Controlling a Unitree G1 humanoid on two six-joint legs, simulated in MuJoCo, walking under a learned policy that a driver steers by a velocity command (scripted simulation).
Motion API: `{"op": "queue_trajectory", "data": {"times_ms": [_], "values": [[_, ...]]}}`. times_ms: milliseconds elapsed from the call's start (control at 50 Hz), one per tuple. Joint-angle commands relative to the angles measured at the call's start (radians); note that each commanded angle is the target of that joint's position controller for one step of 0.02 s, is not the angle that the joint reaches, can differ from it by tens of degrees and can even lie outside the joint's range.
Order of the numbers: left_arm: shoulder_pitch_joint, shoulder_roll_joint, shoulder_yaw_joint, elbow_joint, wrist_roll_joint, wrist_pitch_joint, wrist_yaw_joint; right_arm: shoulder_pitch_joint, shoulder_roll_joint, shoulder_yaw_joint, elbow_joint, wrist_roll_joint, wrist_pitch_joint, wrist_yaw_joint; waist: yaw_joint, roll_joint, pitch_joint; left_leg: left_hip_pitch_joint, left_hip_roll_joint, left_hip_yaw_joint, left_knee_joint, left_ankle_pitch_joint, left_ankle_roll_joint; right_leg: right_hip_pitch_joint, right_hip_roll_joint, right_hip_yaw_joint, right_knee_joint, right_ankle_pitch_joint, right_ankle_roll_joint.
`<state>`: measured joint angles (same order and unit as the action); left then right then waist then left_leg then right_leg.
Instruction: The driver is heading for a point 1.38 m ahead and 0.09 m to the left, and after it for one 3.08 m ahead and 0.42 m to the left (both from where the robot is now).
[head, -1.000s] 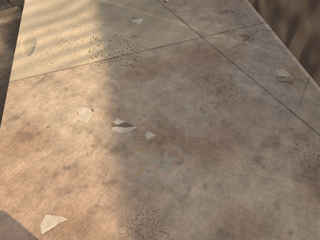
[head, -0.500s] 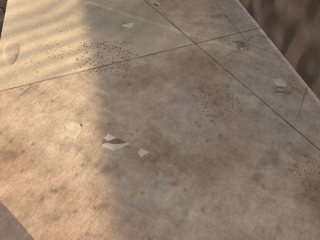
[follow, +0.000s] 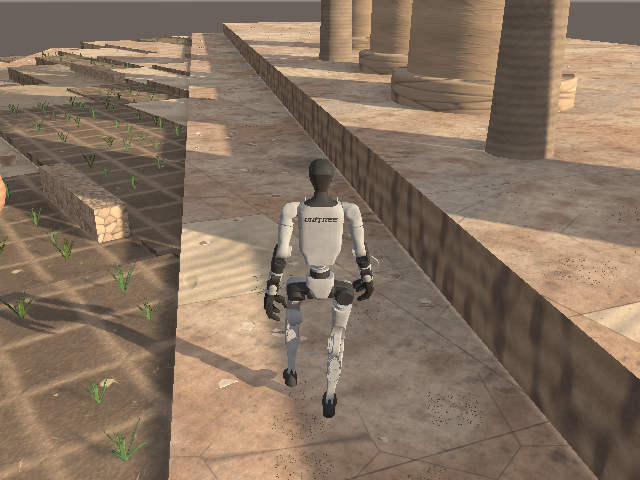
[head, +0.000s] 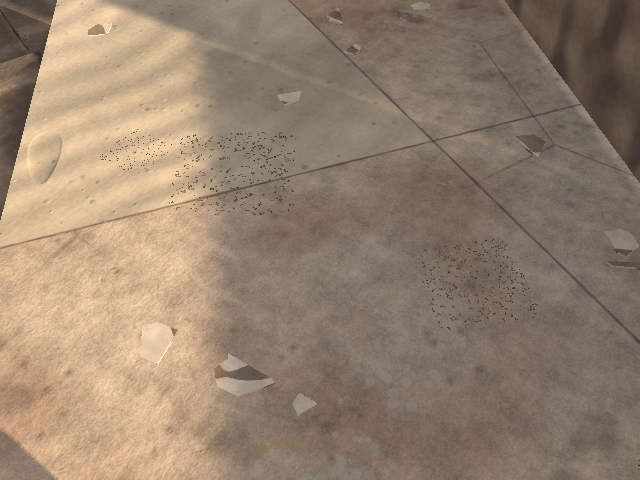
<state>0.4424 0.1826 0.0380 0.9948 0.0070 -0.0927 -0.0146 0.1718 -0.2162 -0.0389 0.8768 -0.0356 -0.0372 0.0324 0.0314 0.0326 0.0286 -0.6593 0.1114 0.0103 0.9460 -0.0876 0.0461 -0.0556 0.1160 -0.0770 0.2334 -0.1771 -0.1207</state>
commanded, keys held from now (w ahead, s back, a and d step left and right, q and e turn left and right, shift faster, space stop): w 1.00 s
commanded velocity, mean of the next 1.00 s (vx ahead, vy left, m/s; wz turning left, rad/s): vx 0.50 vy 0.00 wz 0.00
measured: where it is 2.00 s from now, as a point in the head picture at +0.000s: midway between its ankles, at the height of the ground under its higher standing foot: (345, 273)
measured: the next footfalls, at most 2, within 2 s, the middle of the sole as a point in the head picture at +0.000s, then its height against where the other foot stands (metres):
left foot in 0.28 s outside the picture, level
right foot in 0.82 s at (382, 426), level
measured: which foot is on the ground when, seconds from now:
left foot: up 0.00-0.26, down 0.28-0.82, up 0.84-1.00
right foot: down 0.00-0.28, up 0.30-0.80, down 0.82-1.00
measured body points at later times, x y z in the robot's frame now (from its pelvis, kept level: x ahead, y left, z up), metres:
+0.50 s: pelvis +0.28 +0.05 +0.00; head +0.30 +0.06 +0.45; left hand +0.35 +0.30 -0.15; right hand +0.28 -0.20 -0.14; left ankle +0.29 +0.11 -0.75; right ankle +0.30 -0.09 -0.66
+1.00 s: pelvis +0.55 -0.01 +0.00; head +0.58 -0.02 +0.44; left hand +0.60 +0.25 -0.14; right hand +0.58 -0.25 -0.16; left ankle +0.50 +0.13 -0.66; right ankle +0.59 -0.06 -0.75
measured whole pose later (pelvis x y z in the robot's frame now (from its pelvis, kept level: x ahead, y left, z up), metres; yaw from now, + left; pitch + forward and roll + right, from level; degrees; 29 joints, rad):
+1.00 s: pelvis +0.55 -0.01 +0.00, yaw +0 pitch -1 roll +0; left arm 0.26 0.21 0.06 0.99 0.01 -0.09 -0.01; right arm 0.30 -0.21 -0.05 1.00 -0.03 -0.07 0.01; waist -0.01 0.03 0.05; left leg -0.43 0.04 0.00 1.13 -0.30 0.08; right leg -0.22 0.06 -0.11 0.39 -0.17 -0.10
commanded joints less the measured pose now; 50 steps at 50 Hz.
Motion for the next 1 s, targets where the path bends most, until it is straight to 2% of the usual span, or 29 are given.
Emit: {"op": "queue_trajectory", "data": {"times_ms": [20, 120, 180, 220, 240, 260, 280, 300, 320, 340, 360, 400, 420, 460, 500, 540, 600, 680, 740, 780, 800, 820, 840, 860, 880, 900, 920, 960, 1000], "values": [[0.046, 0.105, 0.013, -0.027, -0.004, -0.016, 0.006, -0.091, -0.033, -0.002, -0.065, 0.006, -0.006, 0.004, -0.002, -0.064, 0.075, -0.039, -0.008, 0.028, -0.128, 0.112, -0.018, -0.038, -0.272, 0.178, -0.139, 0.229, -0.07], [0.137, 0.105, 0.004, 0.016, 0.008, -0.013, 0.022, -0.239, -0.027, 0.006, -0.103, 0.011, -0.01, 0.004, 0.044, -0.083, 0.088, -0.036, -0.052, 0.065, -0.294, 0.12, -0.008, 0.107, -0.289, 0.156, -0.089, 0.395, -0.065], [0.149, 0.121, 0.006, 0.037, 0.019, -0.008, 0.033, -0.275, -0.035, 0.004, -0.121, 0.013, -0.019, 0.002, 0.038, -0.094, 0.091, -0.015, -0.076, 0.072, -0.356, 0.027, 0.025, 0.2, -0.324, 0.156, -0.027, 0.531, -0.077], [0.111, 0.136, 0.008, 0.04, 0.021, -0.007, 0.038, -0.198, -0.047, -0.004, -0.101, 0.014, -0.028, -0.007, -0.011, -0.11, 0.054, 0.136, -0.126, 0.095, -0.405, -0.057, 0.061, 0.2, -0.325, 0.13, 0.078, 0.779, -0.058], [0.1, 0.147, 0.01, 0.044, 0.021, -0.005, 0.037, -0.092, -0.065, -0.014, -0.067, 0.014, -0.034, -0.016, -0.054, -0.116, -0.002, 0.269, -0.16, 0.105, -0.433, -0.08, 0.083, 0.192, -0.316, 0.119, 0.196, 0.894, -0.046], [0.079, 0.151, 0.01, 0.043, 0.014, -0.004, 0.035, 0.082, -0.092, -0.029, -0.009, 0.006, -0.044, -0.027, -0.13, -0.097, -0.092, 0.494, -0.163, 0.097, -0.489, -0.03, 0.114, 0.117, -0.286, 0.088, 0.382, 0.862, -0.028], [0.058, 0.13, 0.0, 0.011, 0.003, -0.008, 0.031, 0.266, -0.165, -0.052, 0.03, -0.02, -0.051, -0.04, -0.198, -0.041, -0.212, 0.774, 0.022, -0.098, -0.49, -0.117, 0.169, -0.1, -0.248, 0.064, 0.654, 0.553, -0.013], [0.178, 0.02, -0.02, -0.003, -0.037, -0.007, 0.02, 0.33, -0.256, -0.075, 0.041, -0.033, -0.048, -0.038, -0.145, 0.191, -0.347, 1.063, 0.332, -0.604, -0.559, -0.15, 0.33, -0.484, -0.058, 0.004, 1.057, -0.236, 0.037], [0.115, 0.136, 0.012, 0.009, -0.007, -0.005, 0.025, 0.277, -0.194, -0.067, 0.042, 0.011, -0.034, -0.027, -0.143, 0.035, -0.3, 0.984, 0.293, -0.683, -0.648, -0.19, 0.316, -0.581, -0.072, 0.129, 1.139, -0.296, 0.02], [0.014, 0.134, 0.016, -0.03, -0.002, -0.009, 0.022, 0.16, -0.152, -0.052, 0.031, 0.022, -0.036, -0.023, -0.096, 0.023, -0.135, 0.826, 0.251, -0.496, -0.678, -0.157, 0.274, -0.612, -0.127, 0.136, 1.101, -0.192, 0.016], [-0.037, 0.118, 0.014, -0.04, 0.001, -0.012, 0.018, 0.103, -0.099, -0.04, 0.027, 0.02, -0.045, -0.018, -0.072, -0.015, -0.065, 0.698, 0.207, -0.391, -0.715, -0.049, 0.244, -0.577, -0.158, 0.131, 1.046, -0.132, 0.019], [-0.03, 0.081, 0.013, -0.035, 0.027, 0.014, 0.007, 0.097, -0.035, -0.02, 0.057, 0.021, -0.057, -0.024, -0.012, 0.004, -0.012, 0.55, 0.122, -0.241, -0.756, 0.058, 0.179, -0.485, -0.195, 0.123, 0.954, -0.101, 0.037], [-0.019, 0.06, 0.011, -0.03, 0.03, 0.026, 0.0, 0.123, -0.029, -0.016, 0.073, 0.021, -0.064, -0.026, -0.002, 0.013, -0.013, 0.526, 0.108, -0.208, -0.767, 0.1, 0.172, -0.459, -0.195, 0.113, 0.932, -0.094, 0.046], [-0.044, 0.049, 0.011, -0.04, 0.034, 0.041, -0.01, 0.174, -0.054, -0.019, 0.101, 0.028, -0.076, -0.027, 0.011, 0.016, 0.002, 0.509, 0.091, -0.16, -0.787, 0.164, 0.174, -0.483, -0.202, 0.09, 0.895, -0.068, 0.061], [-0.137, 0.057, 0.011, -0.072, 0.034, 0.049, -0.015, 0.209, -0.075, -0.022, 0.116, 0.027, -0.078, -0.028, 0.003, 0.019, 0.034, 0.504, 0.079, -0.127, -0.816, 0.162, 0.172, -0.551, -0.22, 0.071, 0.831, 0.003, 0.076], [-0.239, 0.065, 0.01, -0.105, 0.029, 0.051, -0.016, 0.244, -0.07, -0.017, 0.127, 0.027, -0.075, -0.027, -0.018, 0.022, 0.059, 0.519, 0.062, -0.103, -0.83, 0.188, 0.164, -0.599, -0.228, 0.053, 0.733, 0.079, 0.089], [-0.363, 0.054, -0.001, -0.142, 0.018, 0.047, -0.017, 0.294, -0.071, -0.011, 0.141, 0.026, -0.074, -0.028, -0.05, 0.027, 0.072, 0.547, 0.047, -0.068, -0.831, 0.241, 0.146, -0.58, -0.212, 0.025, 0.555, 0.167, 0.095], [-0.477, 0.062, -0.006, -0.175, 0.013, 0.044, -0.014, 0.369, -0.081, -0.01, 0.169, 0.019, -0.071, -0.037, -0.085, 0.035, 0.082, 0.669, 0.076, -0.064, -0.807, 0.286, 0.15, -0.579, -0.183, 0.005, 0.422, 0.181, 0.076], [-0.509, 0.077, 0.0, -0.195, 0.014, 0.035, -0.012, 0.379, -0.093, -0.013, 0.185, 0.009, -0.064, -0.048, -0.079, 0.033, 0.092, 0.765, 0.116, -0.067, -0.753, 0.379, 0.152, -0.571, -0.168, 0.006, 0.362, 0.096, 0.043], [-0.429, 0.089, 0.01, -0.174, 0.015, 0.024, -0.005, 0.347, -0.107, -0.017, 0.186, 0.007, -0.061, -0.053, -0.032, 0.041, 0.055, 0.771, 0.115, -0.041, -0.641, 0.597, 0.131, -0.428, -0.121, -0.015, 0.312, 0.017, 0.009], [-0.311, 0.102, 0.02, -0.134, 0.016, 0.017, 0.002, 0.333, -0.115, -0.02, 0.187, 0.009, -0.058, -0.053, 0.017, 0.034, -0.004, 0.756, 0.096, -0.022, -0.506, 0.695, 0.117, -0.284, -0.086, -0.031, 0.269, 0.013, -0.011], [-0.133, 0.134, 0.037, -0.073, 0.028, 0.006, 0.012, 0.32, -0.108, -0.016, 0.182, 0.013, -0.057, -0.05, 0.086, 0.003, -0.099, 0.658, 0.053, 0.013, -0.305, 0.627, 0.097, -0.05, -0.097, -0.01, 0.233, 0.043, -0.042], [0.037, 0.225, 0.063, -0.044, 0.055, -0.002, 0.024, 0.333, -0.059, -0.001, 0.143, 0.036, -0.059, -0.044, 0.126, -0.111, -0.235, 0.392, -0.018, 0.06, 0.019, 0.278, 0.065, 0.245, -0.341, 0.28, 0.217, -0.054, -0.115], [0.061, 0.282, 0.077, -0.039, 0.048, 0.008, 0.015, 0.431, -0.008, 0.002, 0.145, 0.057, -0.057, -0.038, 0.083, -0.274, -0.33, 0.109, -0.194, 0.05, 0.331, -0.458, 0.04, 0.401, -0.561, 0.725, 0.085, -0.065, -0.24], [-0.029, 0.229, 0.068, -0.045, 0.012, 0.019, 0.009, 0.34, -0.089, -0.022, 0.141, 0.03, -0.052, -0.04, 0.057, -0.122, -0.222, 0.026, -0.13, -0.065, 0.382, -0.39, 0.056, 0.299, -0.5, 0.683, 0.046, -0.135, -0.203], [-0.13, 0.17, 0.051, -0.061, 0.003, 0.017, 0.006, 0.256, -0.08, -0.022, 0.112, 0.025, -0.057, -0.035, 0.024, -0.089, -0.088, 0.01, -0.088, -0.06, 0.344, -0.287, 0.058, 0.148, -0.467, 0.532, 0.017, -0.104, -0.169], [-0.18, 0.122, 0.039, -0.064, 0.007, 0.009, 0.002, 0.216, -0.062, -0.021, 0.106, 0.022, -0.058, -0.032, -0.003, -0.056, -0.033, 0.047, -0.056, -0.056, 0.287, -0.225, 0.056, 0.04, -0.42, 0.435, -0.019, -0.018, -0.136], [-0.177, 0.066, 0.02, -0.038, 0.005, -0.002, 0.009, 0.237, -0.028, -0.019, 0.115, -0.001, -0.034, -0.021, -0.054, -0.082, -0.005, 0.138, -0.026, -0.047, 0.211, -0.19, 0.035, -0.08, -0.348, 0.302, -0.057, 0.093, -0.089], [-0.117, 0.078, 0.02, -0.009, 0.003, -0.017, 0.013, 0.229, -0.014, -0.02, 0.11, -0.005, -0.015, -0.011, -0.067, -0.083, -0.003, 0.147, -0.026, -0.027, 0.179, -0.171, 0.018, -0.099, -0.331, 0.251, -0.072, 0.188, -0.091]]}}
